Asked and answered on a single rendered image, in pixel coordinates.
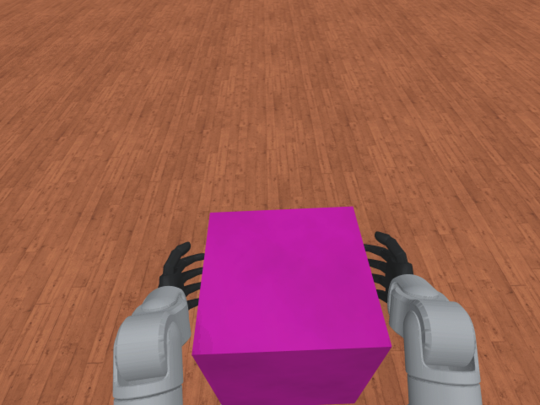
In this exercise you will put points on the carton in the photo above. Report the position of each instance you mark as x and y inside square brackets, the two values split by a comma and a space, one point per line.
[288, 312]

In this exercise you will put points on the robot right forearm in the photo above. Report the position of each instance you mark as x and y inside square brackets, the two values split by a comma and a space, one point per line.
[441, 356]

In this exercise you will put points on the robot left forearm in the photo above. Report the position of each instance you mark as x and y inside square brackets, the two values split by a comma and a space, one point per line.
[147, 353]

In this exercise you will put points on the left robot hand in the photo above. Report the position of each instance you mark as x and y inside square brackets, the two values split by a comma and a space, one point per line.
[172, 271]

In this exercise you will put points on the right robot hand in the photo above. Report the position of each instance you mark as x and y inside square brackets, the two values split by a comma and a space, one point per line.
[396, 262]

